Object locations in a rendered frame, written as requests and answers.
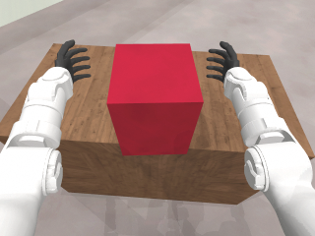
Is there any robot left forearm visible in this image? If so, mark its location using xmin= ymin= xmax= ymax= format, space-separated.
xmin=0 ymin=67 xmax=74 ymax=157

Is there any pedestal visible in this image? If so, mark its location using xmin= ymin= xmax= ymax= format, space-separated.
xmin=0 ymin=43 xmax=315 ymax=205

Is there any carton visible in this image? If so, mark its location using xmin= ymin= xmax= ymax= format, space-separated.
xmin=106 ymin=43 xmax=204 ymax=156

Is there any robot right hand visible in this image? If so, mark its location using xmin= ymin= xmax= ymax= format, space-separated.
xmin=206 ymin=41 xmax=240 ymax=83

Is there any right robot upper arm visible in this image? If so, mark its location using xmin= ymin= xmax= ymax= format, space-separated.
xmin=244 ymin=141 xmax=315 ymax=236

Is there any left robot upper arm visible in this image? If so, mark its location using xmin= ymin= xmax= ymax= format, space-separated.
xmin=0 ymin=147 xmax=63 ymax=236

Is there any robot left hand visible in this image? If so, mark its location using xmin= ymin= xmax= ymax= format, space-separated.
xmin=54 ymin=39 xmax=92 ymax=83

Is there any robot right forearm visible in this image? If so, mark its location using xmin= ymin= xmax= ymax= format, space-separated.
xmin=223 ymin=67 xmax=313 ymax=183

